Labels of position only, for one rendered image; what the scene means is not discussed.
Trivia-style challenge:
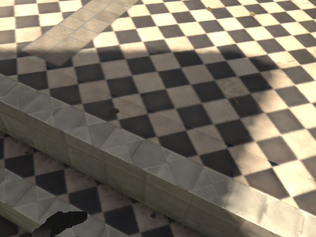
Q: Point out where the stairs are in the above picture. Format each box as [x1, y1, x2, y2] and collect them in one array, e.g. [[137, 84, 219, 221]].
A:
[[0, 101, 281, 237]]

